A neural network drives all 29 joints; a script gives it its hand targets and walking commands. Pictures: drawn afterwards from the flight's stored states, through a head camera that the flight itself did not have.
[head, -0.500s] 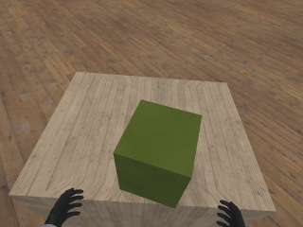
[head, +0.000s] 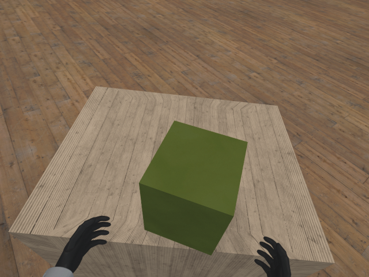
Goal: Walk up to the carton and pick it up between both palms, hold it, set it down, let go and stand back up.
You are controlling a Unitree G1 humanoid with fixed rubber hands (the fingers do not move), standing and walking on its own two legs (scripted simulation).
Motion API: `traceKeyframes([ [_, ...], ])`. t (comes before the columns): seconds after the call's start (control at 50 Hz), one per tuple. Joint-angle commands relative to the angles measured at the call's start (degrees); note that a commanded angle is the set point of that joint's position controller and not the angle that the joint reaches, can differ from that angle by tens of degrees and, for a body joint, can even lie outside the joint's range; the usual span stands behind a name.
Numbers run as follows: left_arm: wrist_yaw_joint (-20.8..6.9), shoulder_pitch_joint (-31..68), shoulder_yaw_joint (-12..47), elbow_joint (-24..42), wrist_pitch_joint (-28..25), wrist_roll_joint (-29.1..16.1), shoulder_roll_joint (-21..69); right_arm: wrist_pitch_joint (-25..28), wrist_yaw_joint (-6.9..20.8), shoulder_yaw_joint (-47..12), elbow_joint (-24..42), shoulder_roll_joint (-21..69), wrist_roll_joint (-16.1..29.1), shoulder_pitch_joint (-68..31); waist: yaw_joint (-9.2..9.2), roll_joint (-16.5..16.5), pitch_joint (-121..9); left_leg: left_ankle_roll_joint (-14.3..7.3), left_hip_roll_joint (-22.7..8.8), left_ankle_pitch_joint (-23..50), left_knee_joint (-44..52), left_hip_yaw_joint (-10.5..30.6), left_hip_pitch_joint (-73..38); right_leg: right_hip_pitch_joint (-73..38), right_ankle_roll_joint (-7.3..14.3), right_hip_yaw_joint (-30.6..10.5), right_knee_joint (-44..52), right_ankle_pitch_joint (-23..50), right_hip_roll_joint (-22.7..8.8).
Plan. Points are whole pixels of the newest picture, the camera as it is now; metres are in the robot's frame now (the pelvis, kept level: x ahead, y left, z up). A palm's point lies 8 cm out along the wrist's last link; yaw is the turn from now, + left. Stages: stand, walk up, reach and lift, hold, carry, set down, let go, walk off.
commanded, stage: reach and lift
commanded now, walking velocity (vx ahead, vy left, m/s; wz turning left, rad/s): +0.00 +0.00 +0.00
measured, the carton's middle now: (192, 188) +0.36 +0.01 -0.05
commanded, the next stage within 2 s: none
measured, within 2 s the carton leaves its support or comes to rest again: neither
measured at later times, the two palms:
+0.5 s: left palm (82, 222) +0.22 +0.24 +0.00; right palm (274, 250) +0.20 -0.16 +0.00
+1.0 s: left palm (99, 181) +0.30 +0.22 +0.04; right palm (285, 217) +0.25 -0.18 +0.04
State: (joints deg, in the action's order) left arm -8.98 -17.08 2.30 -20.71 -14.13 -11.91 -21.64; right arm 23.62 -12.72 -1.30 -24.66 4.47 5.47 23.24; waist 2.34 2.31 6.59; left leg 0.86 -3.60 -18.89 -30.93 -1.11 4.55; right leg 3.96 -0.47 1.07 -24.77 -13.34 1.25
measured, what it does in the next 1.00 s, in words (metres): stands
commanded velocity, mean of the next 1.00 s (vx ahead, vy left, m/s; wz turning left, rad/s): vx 0.00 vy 0.00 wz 0.00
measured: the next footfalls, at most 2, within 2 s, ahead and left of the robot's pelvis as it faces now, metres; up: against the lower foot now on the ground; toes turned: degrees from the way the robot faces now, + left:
none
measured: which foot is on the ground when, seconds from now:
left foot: down 0.00-1.00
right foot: down 0.00-1.00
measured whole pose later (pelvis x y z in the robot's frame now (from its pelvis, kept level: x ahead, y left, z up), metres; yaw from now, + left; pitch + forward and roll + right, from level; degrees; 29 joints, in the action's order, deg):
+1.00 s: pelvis +0.01 +0.01 +0.01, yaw +0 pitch -5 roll -2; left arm -6.4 4.0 0.3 -15.3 5.8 -13.4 -19.8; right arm 1.4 -15.4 -0.1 -12.1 -2.5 10.4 3.8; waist -1.2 1.8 5.7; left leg 0.0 -2.2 -16.6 -25.0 -1.7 3.7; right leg 3.5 -1.4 -0.5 -19.3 -11.2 0.3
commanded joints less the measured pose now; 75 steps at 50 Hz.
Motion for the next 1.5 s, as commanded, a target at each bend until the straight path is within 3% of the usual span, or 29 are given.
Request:
traceKeyframes([
  [0.0,0.18,5.31,-3.92,10.69,-3.03,0.31,-8.35,3.88,-0.86,-0.10,9.35,-1.33,0.02,-2.43,-1.61,-11.08,-2.27,2.42,1.44,12.11,6.55,0.48,6.90,0.14,3.35,-2.77,3.78,6.02,-0.15],
  [0.12,1.30,9.95,-3.77,14.64,-1.05,-0.78,-8.94,1.57,-1.28,0.42,11.69,-2.94,-0.31,-6.65,-0.52,-13.61,-4.69,2.61,0.73,7.91,7.80,0.87,9.17,-1.83,3.39,-2.95,3.03,3.71,-0.70],
  [0.16,0.99,9.07,-2.94,11.82,0.34,-1.90,-8.79,0.29,-1.98,0.22,13.15,-1.68,-0.70,-7.18,-1.30,-11.21,-3.24,2.05,0.74,6.31,7.77,0.43,10.20,-1.05,3.33,-3.44,3.41,3.40,-1.17],
  [0.28,1.06,12.45,-1.75,15.80,3.50,-2.39,-7.09,-3.36,-2.66,1.14,13.63,-2.77,-0.98,-10.03,-2.68,-12.43,-3.49,2.69,0.52,11.71,8.44,1.06,6.66,-1.50,3.54,-3.25,4.38,5.02,-0.54],
  [0.36,1.68,17.88,-2.70,14.41,5.01,-2.68,-7.96,-7.08,-2.30,0.70,16.79,-3.73,-1.02,-15.96,-2.15,-10.97,-4.33,1.56,0.64,4.93,10.49,0.05,8.96,-2.81,3.04,-3.55,4.76,1.96,-1.13],
  [0.38,2.27,15.73,-3.03,16.05,4.97,-2.50,-7.85,-7.18,-2.01,0.69,17.34,-4.67,-0.61,-13.57,-1.58,-11.53,-5.37,2.01,0.96,10.87,10.25,0.33,6.78,-3.66,3.31,-3.43,4.79,5.55,-0.57],
  [0.46,2.44,20.18,-1.31,16.99,5.96,-3.55,-6.63,-9.26,-2.11,1.09,17.18,-4.24,-0.28,-16.87,-3.36,-10.71,-7.12,2.36,0.54,15.18,9.65,0.83,5.33,-4.04,3.10,-3.71,4.89,8.12,-0.55],
  [0.56,1.44,17.76,-3.81,15.31,10.16,-1.70,-5.10,-9.84,-2.90,1.48,18.49,-6.47,0.79,-16.57,-3.08,-8.28,-9.04,3.00,1.45,25.71,7.82,0.34,0.62,-4.67,2.28,-2.87,5.70,16.42,0.53],
  [0.64,1.68,23.11,-5.96,16.08,11.16,-1.34,-7.75,-12.12,-2.54,0.91,23.46,-7.29,1.19,-21.58,-1.42,-6.21,-11.09,1.60,1.91,19.74,9.47,-0.40,3.14,-6.98,1.95,-3.23,5.72,14.51,0.02],
  [0.66,2.21,25.17,-5.24,17.69,10.92,-0.90,-6.83,-13.00,-2.31,1.44,22.78,-7.79,1.18,-22.12,-1.72,-8.29,-10.30,2.08,1.87,19.95,9.91,-0.36,2.71,-6.64,1.76,-3.42,5.65,14.13,-0.01],
  [0.7,1.88,25.65,-4.28,14.93,12.28,-1.65,-5.13,-13.97,-2.32,1.42,21.28,-7.71,1.72,-22.65,-3.25,-6.51,-10.23,2.15,1.57,22.73,9.87,-0.28,1.13,-5.96,2.02,-2.72,6.30,14.68,0.36],
  [0.72,2.32,29.87,-3.73,16.68,12.23,-2.11,-5.71,-15.22,-2.28,3.13,21.61,-8.49,1.55,-25.52,-3.94,-8.02,-11.26,2.47,1.81,22.43,10.08,0.19,0.67,-5.63,1.96,-2.75,6.26,13.18,0.28],
  [0.76,2.80,26.19,-5.08,19.00,12.66,-2.00,-6.29,-15.34,-1.81,1.56,24.42,-8.68,3.53,-22.17,-2.62,-8.83,-12.81,2.98,1.73,28.48,9.28,-0.26,-0.84,-6.59,2.24,-3.19,5.96,18.48,0.10],
  [0.84,2.50,30.12,-6.42,17.34,15.22,-1.73,-6.76,-17.18,-2.45,2.01,25.05,-10.53,3.17,-26.39,-2.91,-6.82,-15.17,2.37,2.47,29.13,8.40,-0.05,-0.45,-7.74,1.46,-3.09,5.25,23.55,0.09],
  [0.86,2.21,30.85,-5.69,17.22,16.31,-1.79,-5.54,-17.87,-2.82,1.50,24.49,-9.90,3.51,-26.22,-4.30,-6.07,-14.48,1.98,2.88,29.54,8.27,-0.26,-1.68,-7.35,0.74,-2.82,5.33,25.61,-0.21],
  [0.9,2.21,35.39,-4.64,17.40,17.12,-2.55,-5.61,-18.82,-2.86,2.57,24.58,-9.86,4.26,-29.49,-5.19,-6.93,-15.55,2.14,2.36,28.45,8.86,0.09,-1.62,-6.18,0.93,-2.31,5.77,22.31,0.18],
  [0.94,2.82,35.05,-5.36,19.45,17.33,-1.56,-6.33,-19.67,-2.61,2.23,24.30,-10.55,4.80,-28.67,-4.41,-8.81,-15.98,2.44,2.68,29.13,8.76,-0.31,-2.09,-6.35,1.61,-2.36,5.88,21.75,0.27],
  [0.96,2.97,36.47,-6.95,18.19,17.88,-1.17,-7.04,-20.31,-2.50,1.87,25.56,-11.21,5.39,-30.20,-3.42,-8.17,-17.30,1.98,2.88,28.05,8.94,-0.78,-2.25,-7.00,1.30,-2.35,5.83,22.05,0.17],
  [1.1,3.12,47.56,-5.33,14.60,22.16,-1.84,-6.03,-24.59,-2.97,4.76,21.68,-12.70,6.15,-38.97,-6.29,-9.20,-17.58,2.39,2.41,28.26,9.15,-0.24,-1.66,-5.46,1.35,-1.42,6.01,20.06,0.65],
  [1.22,2.69,52.90,-7.32,10.69,24.86,-1.70,-6.98,-26.74,-3.31,3.37,24.18,-13.96,7.41,-45.32,-5.75,-6.22,-22.69,1.48,3.37,27.74,8.91,-1.43,-1.05,-6.06,0.23,-1.51,5.52,24.94,0.28],
  [1.24,2.93,53.43,-8.49,10.56,25.27,-1.37,-6.63,-27.26,-3.04,2.99,23.69,-14.59,7.65,-46.39,-4.57,-5.23,-24.21,1.17,3.37,27.96,8.54,-1.71,-0.92,-6.46,0.44,-1.55,5.37,25.65,0.32],
  [1.3,3.25,58.61,-6.86,9.10,25.80,-1.90,-7.38,-28.35,-2.65,4.26,21.03,-14.55,7.83,-49.67,-6.17,-7.10,-23.84,1.46,3.13,25.14,8.73,-0.92,-1.35,-3.89,0.78,-1.39,5.60,21.95,0.43],
  [1.32,2.88,62.75,-6.76,2.92,26.13,-2.61,-8.83,-29.67,-2.80,4.17,19.02,-14.22,7.73,-53.56,-7.22,-5.83,-21.86,0.66,3.54,20.06,9.44,-1.51,2.35,-3.31,0.66,-1.52,5.94,18.69,-0.11],
  [1.34,3.61,61.34,-7.04,7.63,25.81,-2.06,-8.10,-29.36,-2.53,4.41,21.87,-14.92,7.99,-52.56,-5.95,-6.64,-25.10,0.82,3.30,21.32,9.78,-1.41,1.23,-4.80,0.97,-1.26,5.54,18.79,0.35],
  [1.36,3.65,64.69,-7.18,4.18,25.99,-2.10,-9.15,-30.22,-2.77,5.27,19.49,-14.75,7.27,-55.00,-7.35,-6.88,-23.67,0.71,3.23,20.14,9.74,-1.72,2.84,-4.47,0.60,-1.50,5.32,18.73,-0.14],
  [1.38,3.84,64.32,-7.82,7.15,25.56,-2.44,-9.77,-29.80,-2.77,4.96,22.80,-15.22,7.97,-54.55,-6.48,-6.28,-27.56,0.68,3.29,21.33,9.33,-1.60,0.88,-5.18,0.38,-1.38,5.20,19.93,-0.08],
  [1.44,4.27,69.91,-7.41,3.64,25.59,-2.06,-9.24,-30.73,-2.30,4.82,17.96,-15.17,8.26,-60.28,-6.43,-8.33,-28.97,1.21,3.02,22.78,8.35,-1.12,1.21,-3.01,0.69,-1.34,4.69,19.74,0.08],
  [1.46,4.60,70.36,-6.88,2.29,26.08,-2.15,-9.02,-31.21,-2.19,5.89,15.43,-16.67,8.34,-60.72,-7.77,-8.27,-28.05,1.42,2.79,23.42,8.51,-0.85,-1.12,-1.46,0.96,-0.34,4.95,18.44,0.54],
  [1.48,4.43,72.44,-7.61,1.30,26.15,-1.81,-9.71,-31.38,-2.28,5.65,15.65,-15.92,7.65,-61.90,-6.86,-8.34,-29.24,1.25,2.88,22.38,8.50,-0.89,0.41,-1.63,0.81,-0.75,5.02,18.06,0.21],
])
